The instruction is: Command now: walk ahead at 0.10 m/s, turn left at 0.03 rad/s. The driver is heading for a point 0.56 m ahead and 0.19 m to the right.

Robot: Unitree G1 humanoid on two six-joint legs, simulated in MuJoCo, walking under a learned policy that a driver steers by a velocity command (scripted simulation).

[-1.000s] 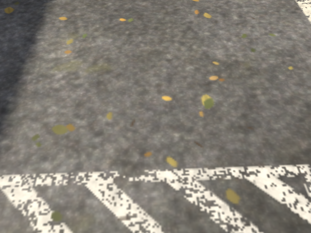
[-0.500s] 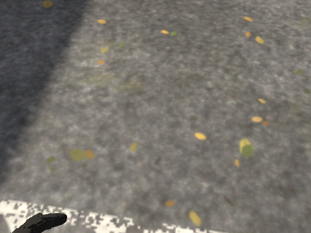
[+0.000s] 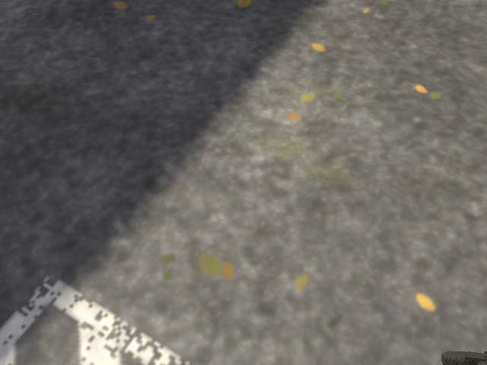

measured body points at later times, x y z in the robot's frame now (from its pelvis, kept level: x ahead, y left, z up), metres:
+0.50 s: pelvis +0.03 -0.02 -0.02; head +0.06 -0.06 +0.43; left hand +0.20 +0.24 -0.11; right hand +0.15 -0.33 -0.13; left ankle +0.08 +0.13 -0.69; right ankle +0.02 -0.11 -0.74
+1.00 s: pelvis +0.06 +0.00 -0.01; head +0.09 -0.01 +0.44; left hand +0.34 +0.17 -0.10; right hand +0.05 -0.33 -0.10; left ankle +0.13 +0.10 -0.74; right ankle +0.01 -0.10 -0.72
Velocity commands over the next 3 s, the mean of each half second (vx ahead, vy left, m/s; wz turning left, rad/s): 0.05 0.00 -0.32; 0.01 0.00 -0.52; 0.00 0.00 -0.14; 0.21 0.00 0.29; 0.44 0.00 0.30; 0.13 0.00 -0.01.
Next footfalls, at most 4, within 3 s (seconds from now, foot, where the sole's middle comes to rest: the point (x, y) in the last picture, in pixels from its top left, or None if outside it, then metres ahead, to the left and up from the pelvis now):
0.06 left None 0.14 0.14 -0.78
0.42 right None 0.06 -0.12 -0.78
0.94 left None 0.16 0.08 -0.78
1.26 right None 0.00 -0.14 -0.78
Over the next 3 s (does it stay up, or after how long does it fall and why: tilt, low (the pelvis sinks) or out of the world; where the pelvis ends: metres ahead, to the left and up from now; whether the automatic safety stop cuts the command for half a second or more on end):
stays up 0.59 -0.08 -0.01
